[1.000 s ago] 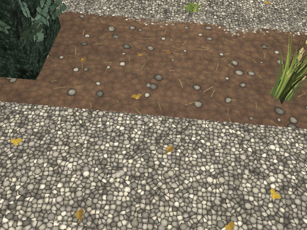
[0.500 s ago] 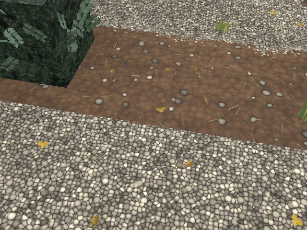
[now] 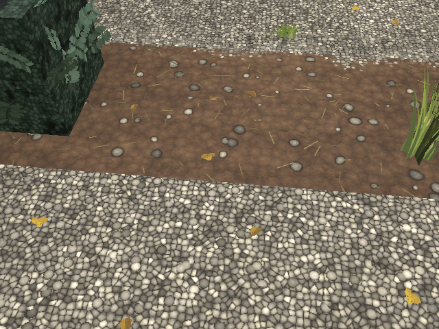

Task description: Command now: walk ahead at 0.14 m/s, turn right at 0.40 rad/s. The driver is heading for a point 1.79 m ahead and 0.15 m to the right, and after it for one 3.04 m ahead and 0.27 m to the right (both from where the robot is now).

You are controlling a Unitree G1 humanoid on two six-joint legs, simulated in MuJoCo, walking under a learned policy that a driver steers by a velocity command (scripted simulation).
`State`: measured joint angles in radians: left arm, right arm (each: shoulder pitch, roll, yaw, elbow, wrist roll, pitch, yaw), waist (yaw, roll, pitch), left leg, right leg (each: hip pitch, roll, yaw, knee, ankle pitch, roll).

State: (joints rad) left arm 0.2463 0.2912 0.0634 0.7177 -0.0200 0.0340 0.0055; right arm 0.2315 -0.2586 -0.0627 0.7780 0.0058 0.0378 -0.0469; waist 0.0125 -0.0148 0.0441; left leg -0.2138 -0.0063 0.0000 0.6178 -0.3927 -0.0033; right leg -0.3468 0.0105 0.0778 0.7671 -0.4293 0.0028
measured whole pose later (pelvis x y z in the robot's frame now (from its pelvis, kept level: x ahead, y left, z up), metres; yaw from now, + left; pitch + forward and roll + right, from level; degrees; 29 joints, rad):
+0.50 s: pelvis +0.15 -0.08 +0.02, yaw -14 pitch +2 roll +2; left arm 0.49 0.24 0.03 0.80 0.01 -0.03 0.03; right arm 0.05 -0.27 -0.06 0.72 0.00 -0.08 0.03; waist 0.05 0.03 0.00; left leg -0.63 -0.01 -0.05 0.78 0.09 0.00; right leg 0.01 0.09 0.16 0.33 -0.35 -0.11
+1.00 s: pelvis +0.39 -0.18 -0.02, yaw -2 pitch +3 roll +1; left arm 0.02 0.29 0.05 0.64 0.02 -0.13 -0.07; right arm 0.52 -0.25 -0.04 0.80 0.04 -0.05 -0.07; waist -0.12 -0.04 -0.02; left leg -0.16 -0.06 -0.24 0.67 -0.57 0.03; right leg -0.66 -0.06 0.19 0.62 0.34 -0.01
